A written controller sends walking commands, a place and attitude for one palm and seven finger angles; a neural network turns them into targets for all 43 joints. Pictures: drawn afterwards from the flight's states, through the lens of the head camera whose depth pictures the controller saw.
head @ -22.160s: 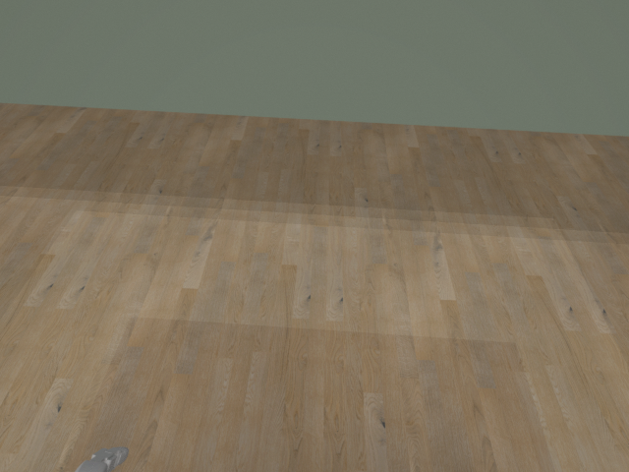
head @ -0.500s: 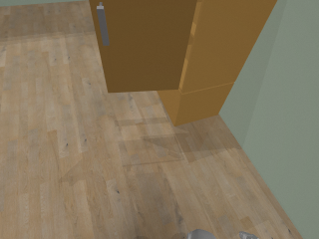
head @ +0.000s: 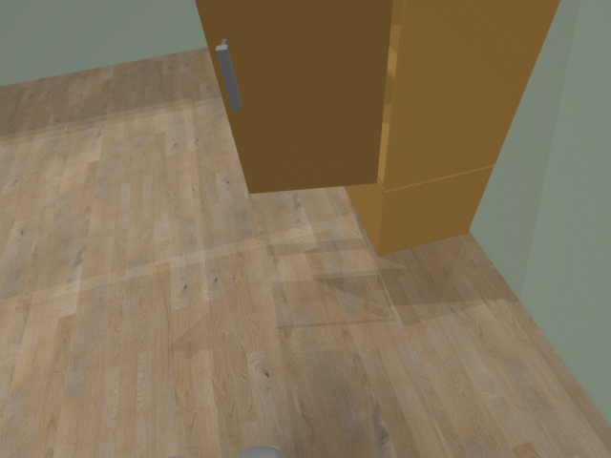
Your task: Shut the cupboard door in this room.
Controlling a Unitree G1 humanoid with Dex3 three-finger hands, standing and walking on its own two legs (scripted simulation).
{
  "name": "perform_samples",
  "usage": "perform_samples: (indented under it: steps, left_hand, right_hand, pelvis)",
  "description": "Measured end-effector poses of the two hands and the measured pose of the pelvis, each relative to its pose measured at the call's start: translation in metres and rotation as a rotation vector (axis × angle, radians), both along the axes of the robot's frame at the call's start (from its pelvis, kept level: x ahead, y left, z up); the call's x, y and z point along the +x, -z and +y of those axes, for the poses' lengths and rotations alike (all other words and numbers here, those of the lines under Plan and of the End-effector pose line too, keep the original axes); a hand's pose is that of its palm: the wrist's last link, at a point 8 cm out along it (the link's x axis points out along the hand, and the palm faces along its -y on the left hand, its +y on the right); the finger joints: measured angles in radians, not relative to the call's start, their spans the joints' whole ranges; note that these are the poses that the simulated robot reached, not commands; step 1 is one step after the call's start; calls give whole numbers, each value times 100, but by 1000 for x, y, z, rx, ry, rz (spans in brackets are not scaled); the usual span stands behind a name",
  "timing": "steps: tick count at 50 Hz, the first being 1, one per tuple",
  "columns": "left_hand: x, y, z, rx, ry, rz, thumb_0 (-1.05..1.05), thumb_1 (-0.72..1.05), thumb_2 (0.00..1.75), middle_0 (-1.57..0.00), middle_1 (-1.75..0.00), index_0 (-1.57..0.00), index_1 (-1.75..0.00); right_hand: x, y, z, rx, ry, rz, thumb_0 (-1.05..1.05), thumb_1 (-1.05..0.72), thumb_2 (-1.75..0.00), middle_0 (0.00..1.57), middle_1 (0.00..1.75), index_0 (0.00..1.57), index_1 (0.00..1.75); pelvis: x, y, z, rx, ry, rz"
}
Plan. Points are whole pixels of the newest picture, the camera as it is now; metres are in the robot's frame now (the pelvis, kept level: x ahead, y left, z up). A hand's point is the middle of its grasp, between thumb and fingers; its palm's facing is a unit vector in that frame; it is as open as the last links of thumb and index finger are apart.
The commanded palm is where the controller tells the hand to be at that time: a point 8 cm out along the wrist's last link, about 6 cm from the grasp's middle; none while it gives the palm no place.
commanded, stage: take the last steps up to it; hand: left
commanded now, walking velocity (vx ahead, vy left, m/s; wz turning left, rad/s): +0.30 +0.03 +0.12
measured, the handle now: (230, 74) +0.91 +0.21 +0.05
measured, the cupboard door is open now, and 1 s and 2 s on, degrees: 78 78 78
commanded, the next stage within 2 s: come to a stop and stand still in 1.38 s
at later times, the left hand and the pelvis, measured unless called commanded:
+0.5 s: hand out of the picture -0.05 +0.23 -0.18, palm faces +0.13 -0.98 -0.16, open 7.4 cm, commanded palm none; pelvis +0.05 +0.06 +0.00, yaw +2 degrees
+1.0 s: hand (225, 349) +0.33 +0.18 -0.17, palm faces +0.00 -0.97 -0.22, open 7.3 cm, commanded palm none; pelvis +0.22 -0.01 -0.02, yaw +0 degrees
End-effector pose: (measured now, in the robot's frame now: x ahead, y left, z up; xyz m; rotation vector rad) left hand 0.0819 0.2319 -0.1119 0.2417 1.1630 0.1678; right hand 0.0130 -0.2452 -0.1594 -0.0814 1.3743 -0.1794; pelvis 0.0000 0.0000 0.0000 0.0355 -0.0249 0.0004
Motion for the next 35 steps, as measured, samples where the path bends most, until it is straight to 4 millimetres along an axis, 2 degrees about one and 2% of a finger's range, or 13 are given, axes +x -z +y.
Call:
perform_samples:
  steps: [6,10,13,17,19,21,23,26,31,35]
  left_hand:
    - [-48,0,0,-12,-93,51,1,92,89,-20,-30,-21,-30]
    - [-86,5,4,-31,-152,124,1,92,90,-20,-30,-21,-30]
    - [-118,10,7,-56,-197,203,1,92,90,-20,-30,-21,-30]
    - [-155,20,15,-101,-256,316,1,91,90,-20,-30,-21,-30]
    - [-167,29,22,-125,-277,369,1,91,90,-20,-30,-21,-30]
    - [-170,36,29,-142,-271,418,1,91,90,-20,-30,-20,-30]
    - [-159,36,36,-147,-247,435,1,91,90,-20,-30,-20,-30]
    - [-121,33,49,-146,-208,389,1,91,90,-20,-30,-20,-30]
    - [-32,31,65,-119,-153,233,1,91,90,-20,-30,-20,-30]
    - [44,27,65,-98,-103,133,1,91,90,-20,-30,-20,-30]
  right_hand:
    - [3,-7,-8,-7,-59,20,0,-91,-90,20,30,20,29]
    - [20,-14,-2,-16,-105,10,1,-91,-90,20,29,20,29]
    - [44,-19,10,-23,-142,-23,1,-91,-90,20,29,20,29]
    - [85,-25,37,-35,-195,-97,1,-91,-90,20,29,20,29]
    - [103,-25,53,-46,-208,-150,1,-91,-90,20,29,20,29]
    - [114,-25,68,-50,-198,-194,0,-91,-90,20,29,20,29]
    - [115,-28,80,-41,-176,-211,0,-91,-90,20,29,20,29]
    - [111,-33,79,-69,-117,-206,-1,-94,-90,21,30,21,30]
    - [83,-30,77,-68,-76,-79,-1,-94,-90,21,30,21,30]
    - [58,-23,79,-39,-22,47,-1,-93,-90,20,30,20,29]
  pelvis:
    - [1,-5,-4,-2,-42,1]
    - [6,-8,2,-4,-56,8]
    - [11,-8,11,-9,-63,12]
    - [20,-5,29,-25,-68,12]
    - [26,2,41,-45,-66,10]
    - [32,6,50,-38,-55,0]
    - [40,3,56,-39,-39,-8]
    - [54,-2,64,-45,-36,-11]
    - [81,-5,65,-31,-29,-8]
    - [108,-3,58,-18,-17,-2]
